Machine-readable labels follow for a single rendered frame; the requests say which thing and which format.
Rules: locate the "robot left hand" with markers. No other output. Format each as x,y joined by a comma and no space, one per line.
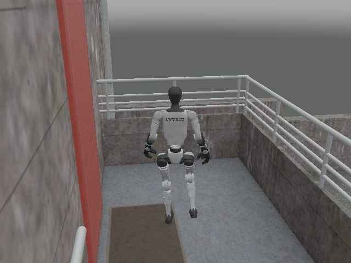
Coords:
146,152

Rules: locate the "robot right thigh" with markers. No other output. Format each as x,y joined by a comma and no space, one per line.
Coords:
188,160

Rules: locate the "robot right hand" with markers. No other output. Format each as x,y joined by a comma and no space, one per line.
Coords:
207,156

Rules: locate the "robot right forearm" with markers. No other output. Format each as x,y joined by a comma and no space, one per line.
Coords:
202,145

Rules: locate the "right robot upper arm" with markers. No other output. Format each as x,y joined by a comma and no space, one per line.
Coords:
195,124

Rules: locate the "right robot foot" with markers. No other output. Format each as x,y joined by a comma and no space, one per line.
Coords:
193,213

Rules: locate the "robot left forearm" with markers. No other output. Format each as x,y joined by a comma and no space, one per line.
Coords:
149,143

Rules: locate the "left robot upper arm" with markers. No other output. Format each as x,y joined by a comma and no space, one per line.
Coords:
155,124

